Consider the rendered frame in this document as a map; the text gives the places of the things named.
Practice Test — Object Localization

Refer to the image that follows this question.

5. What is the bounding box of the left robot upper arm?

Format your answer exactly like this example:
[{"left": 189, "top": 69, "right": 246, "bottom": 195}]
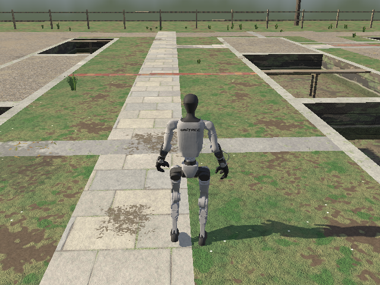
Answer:
[{"left": 162, "top": 119, "right": 178, "bottom": 152}]

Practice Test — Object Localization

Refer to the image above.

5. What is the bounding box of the left robot foot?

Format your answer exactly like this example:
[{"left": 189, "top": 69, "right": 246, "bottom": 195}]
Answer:
[{"left": 170, "top": 228, "right": 179, "bottom": 242}]

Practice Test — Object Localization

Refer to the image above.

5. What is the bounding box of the left robot shin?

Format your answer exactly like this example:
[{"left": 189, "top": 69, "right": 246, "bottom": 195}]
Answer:
[{"left": 170, "top": 192, "right": 179, "bottom": 234}]

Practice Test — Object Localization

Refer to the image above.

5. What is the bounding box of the right robot upper arm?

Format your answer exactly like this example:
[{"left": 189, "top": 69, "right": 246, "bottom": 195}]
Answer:
[{"left": 203, "top": 120, "right": 220, "bottom": 153}]

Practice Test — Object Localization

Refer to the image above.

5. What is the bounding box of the robot right forearm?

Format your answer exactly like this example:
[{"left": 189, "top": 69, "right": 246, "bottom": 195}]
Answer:
[{"left": 214, "top": 143, "right": 227, "bottom": 167}]

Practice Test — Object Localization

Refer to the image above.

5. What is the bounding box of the robot right hand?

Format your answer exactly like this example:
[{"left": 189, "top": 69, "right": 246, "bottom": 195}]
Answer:
[{"left": 215, "top": 165, "right": 229, "bottom": 179}]

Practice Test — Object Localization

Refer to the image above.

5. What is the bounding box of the robot left forearm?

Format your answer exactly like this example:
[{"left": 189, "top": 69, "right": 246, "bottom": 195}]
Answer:
[{"left": 157, "top": 143, "right": 168, "bottom": 163}]

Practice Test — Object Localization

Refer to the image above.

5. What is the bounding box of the robot left hand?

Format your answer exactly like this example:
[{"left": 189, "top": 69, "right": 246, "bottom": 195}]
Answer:
[{"left": 156, "top": 161, "right": 169, "bottom": 172}]

